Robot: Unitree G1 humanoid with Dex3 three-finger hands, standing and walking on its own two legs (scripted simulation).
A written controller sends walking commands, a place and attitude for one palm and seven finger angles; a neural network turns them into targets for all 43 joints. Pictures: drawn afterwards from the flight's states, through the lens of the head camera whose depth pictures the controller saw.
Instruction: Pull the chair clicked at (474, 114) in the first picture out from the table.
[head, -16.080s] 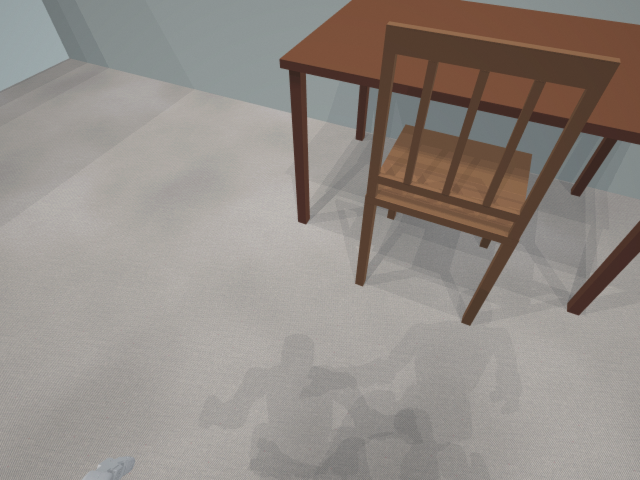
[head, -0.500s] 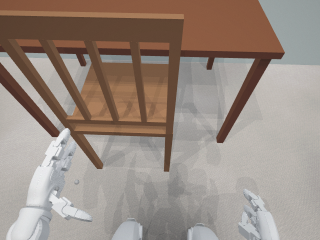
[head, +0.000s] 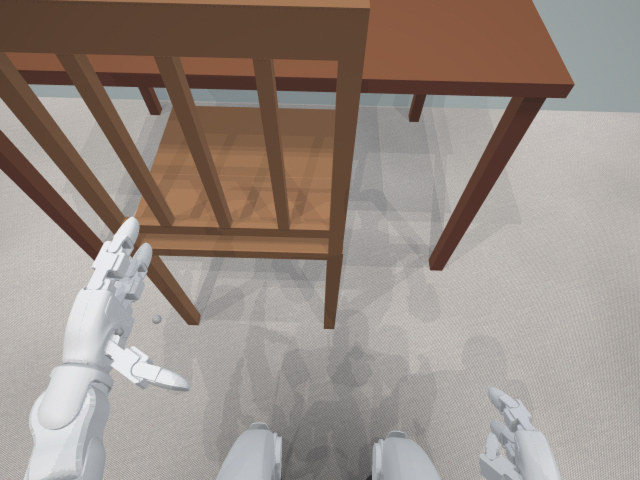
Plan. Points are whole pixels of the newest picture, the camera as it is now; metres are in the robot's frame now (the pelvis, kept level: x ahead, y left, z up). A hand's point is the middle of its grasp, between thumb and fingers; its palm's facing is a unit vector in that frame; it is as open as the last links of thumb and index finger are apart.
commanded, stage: aim the fingers beside a spindle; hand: left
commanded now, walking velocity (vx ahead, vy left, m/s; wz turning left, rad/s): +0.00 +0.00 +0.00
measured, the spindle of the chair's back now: (203, 158) +0.54 +0.20 +0.03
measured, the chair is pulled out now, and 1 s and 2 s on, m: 0.00 0.00 0.00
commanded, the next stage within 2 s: none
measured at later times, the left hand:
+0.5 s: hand (184, 289) +0.34 +0.19 +0.02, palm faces -0.02 -1.00 -0.06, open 16.9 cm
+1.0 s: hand (211, 257) +0.40 +0.17 -0.01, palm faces -0.06 -1.00 -0.05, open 16.9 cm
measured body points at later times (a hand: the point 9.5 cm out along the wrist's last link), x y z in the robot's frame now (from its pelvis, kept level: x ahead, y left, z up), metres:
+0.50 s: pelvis +0.00 +0.01 -0.01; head +0.11 +0.00 +0.42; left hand +0.33 +0.24 +0.03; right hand +0.15 -0.24 -0.12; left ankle +0.02 +0.13 -0.65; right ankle +0.01 -0.13 -0.65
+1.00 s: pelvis -0.01 +0.00 -0.03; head +0.12 +0.00 +0.40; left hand +0.39 +0.22 +0.00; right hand +0.10 -0.26 -0.15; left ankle +0.02 +0.13 -0.65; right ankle +0.01 -0.13 -0.65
